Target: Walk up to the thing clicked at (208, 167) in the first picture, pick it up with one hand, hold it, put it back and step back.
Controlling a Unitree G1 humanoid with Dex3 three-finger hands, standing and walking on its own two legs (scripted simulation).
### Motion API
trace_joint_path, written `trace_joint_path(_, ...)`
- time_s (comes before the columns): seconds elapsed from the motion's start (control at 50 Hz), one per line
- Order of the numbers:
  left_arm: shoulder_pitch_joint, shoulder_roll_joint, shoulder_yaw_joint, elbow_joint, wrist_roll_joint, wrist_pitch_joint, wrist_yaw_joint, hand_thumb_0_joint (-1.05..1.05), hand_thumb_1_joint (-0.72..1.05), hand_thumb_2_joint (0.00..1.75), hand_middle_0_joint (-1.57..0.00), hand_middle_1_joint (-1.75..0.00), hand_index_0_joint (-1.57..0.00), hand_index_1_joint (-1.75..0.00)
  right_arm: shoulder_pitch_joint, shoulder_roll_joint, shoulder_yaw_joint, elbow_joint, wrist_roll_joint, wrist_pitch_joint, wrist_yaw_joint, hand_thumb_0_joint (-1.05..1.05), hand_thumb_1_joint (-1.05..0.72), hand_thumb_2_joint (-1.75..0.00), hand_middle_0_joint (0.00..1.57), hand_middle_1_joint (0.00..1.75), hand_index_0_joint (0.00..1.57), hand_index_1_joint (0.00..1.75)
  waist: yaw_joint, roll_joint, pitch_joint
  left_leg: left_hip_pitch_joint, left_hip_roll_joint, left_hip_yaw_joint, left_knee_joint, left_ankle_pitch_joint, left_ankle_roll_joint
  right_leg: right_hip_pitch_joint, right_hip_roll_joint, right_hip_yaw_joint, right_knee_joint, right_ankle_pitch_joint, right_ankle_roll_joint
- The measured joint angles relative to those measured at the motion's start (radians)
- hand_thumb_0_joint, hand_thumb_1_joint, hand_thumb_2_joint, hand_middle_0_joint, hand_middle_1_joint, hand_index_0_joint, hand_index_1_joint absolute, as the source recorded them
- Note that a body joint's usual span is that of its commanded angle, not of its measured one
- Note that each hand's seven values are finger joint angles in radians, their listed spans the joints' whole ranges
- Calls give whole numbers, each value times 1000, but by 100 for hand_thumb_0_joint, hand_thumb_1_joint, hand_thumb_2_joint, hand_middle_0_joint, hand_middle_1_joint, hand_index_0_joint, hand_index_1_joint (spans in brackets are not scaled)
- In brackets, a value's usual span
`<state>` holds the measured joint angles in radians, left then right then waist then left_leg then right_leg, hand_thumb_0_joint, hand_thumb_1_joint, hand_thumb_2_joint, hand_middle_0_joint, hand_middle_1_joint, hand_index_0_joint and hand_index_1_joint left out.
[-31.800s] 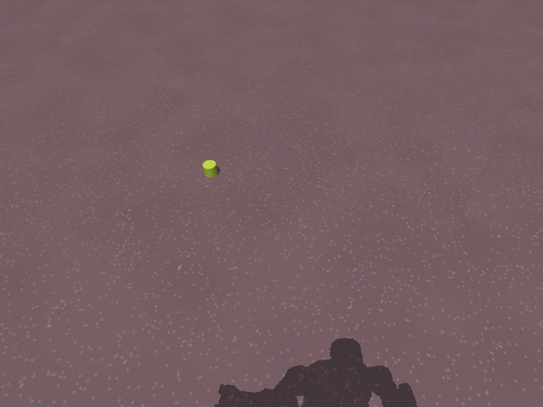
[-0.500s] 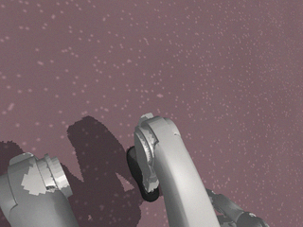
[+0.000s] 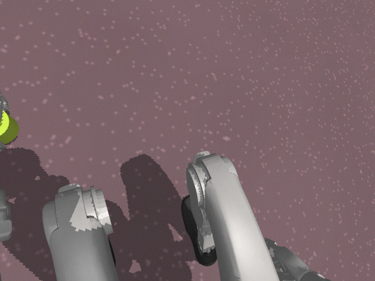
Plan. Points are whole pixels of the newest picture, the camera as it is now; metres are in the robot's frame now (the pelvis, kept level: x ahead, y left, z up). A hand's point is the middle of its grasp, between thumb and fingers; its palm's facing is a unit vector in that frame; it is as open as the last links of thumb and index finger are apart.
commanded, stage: settle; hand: left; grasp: from above
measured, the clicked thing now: out of the picture +0.46 +0.33 -0.21
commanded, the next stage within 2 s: lift in 0.36 s
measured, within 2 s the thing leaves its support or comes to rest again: neither
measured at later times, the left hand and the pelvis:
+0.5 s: hand out of the picture +0.44 +0.32 -0.13, palm faces -0.42 -0.08 -0.90, open 9.7 cm; pelvis -0.01 -0.01 +0.02, yaw +4 degrees
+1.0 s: hand out of the picture +0.39 +0.33 -0.02, palm faces -0.42 -0.10 -0.90, open 9.7 cm; pelvis -0.01 -0.01 +0.09, yaw +7 degrees
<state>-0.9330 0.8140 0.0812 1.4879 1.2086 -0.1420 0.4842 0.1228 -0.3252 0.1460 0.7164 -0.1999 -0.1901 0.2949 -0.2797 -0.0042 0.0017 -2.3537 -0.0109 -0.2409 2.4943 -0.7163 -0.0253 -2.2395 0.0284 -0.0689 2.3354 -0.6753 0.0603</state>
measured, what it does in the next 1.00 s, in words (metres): rises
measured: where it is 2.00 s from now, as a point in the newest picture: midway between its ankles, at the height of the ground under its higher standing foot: (157, 262)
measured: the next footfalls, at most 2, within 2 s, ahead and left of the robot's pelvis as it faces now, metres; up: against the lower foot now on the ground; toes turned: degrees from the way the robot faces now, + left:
none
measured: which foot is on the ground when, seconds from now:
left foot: down 0.00-1.00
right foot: down 0.00-1.00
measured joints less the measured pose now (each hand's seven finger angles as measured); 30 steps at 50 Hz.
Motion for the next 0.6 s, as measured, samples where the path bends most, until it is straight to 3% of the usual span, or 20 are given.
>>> trace_joint_path(0.18, -7, -49, -22, -61, -2, -29, -116, 1, 6, 56, -72, -68, -62, -73, 6, 5, -38, -25, 41, 51, -36, 0, -92, -90, 20, 30, 20, 30, 30, 19, -22, 17, -4, 31, -44, 30, -4, 4, -12, 24, -15, 13, -2)
trace_joint_path(0.36, -1, -58, -3, -110, 28, -54, -140, 1, 6, 56, -72, -68, -62, -72, 32, 8, -63, -23, 56, 103, -79, 0, -92, -90, 20, 30, 20, 30, 35, 25, -38, 31, -8, 42, -79, 43, -19, 4, -21, 33, -28, 21, 5)
trace_joint_path(0.44, -7, -59, -1, -117, 19, -47, -144, 1, 5, 56, -72, -68, -62, -72, 39, 11, -70, -20, 60, 119, -97, 0, -92, -90, 20, 30, 20, 30, 37, 29, -41, 41, -4, 48, -97, 48, -19, 9, -21, 38, -42, 27, 14)
trace_joint_path(0.6, 8, -81, -6, -151, -13, -26, -188, 1, 5, 57, -72, -67, -63, -72, 65, 18, -90, -14, 80, 138, -121, 0, -93, -90, 20, 30, 20, 30, 46, 41, -62, 60, -4, 62, -136, 55, -19, 24, -28, 44, -71, 28, 1)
